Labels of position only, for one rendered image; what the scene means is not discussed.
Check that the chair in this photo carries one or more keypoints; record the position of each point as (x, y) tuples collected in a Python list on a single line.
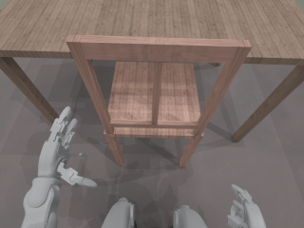
[(155, 99)]

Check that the left robot forearm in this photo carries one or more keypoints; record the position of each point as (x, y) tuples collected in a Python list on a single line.
[(41, 202)]

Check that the right robot thigh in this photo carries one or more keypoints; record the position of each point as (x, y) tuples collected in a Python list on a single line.
[(187, 218)]

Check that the right robot hand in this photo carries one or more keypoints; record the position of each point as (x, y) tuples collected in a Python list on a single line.
[(249, 213)]

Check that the left robot thigh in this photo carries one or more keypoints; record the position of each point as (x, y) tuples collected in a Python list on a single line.
[(121, 215)]

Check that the left robot hand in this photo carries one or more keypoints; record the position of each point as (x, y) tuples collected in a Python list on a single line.
[(55, 149)]

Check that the robot thigh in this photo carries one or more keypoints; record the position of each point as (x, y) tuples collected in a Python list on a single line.
[(187, 218), (121, 215)]

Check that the table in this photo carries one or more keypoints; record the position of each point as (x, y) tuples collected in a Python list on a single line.
[(40, 28)]

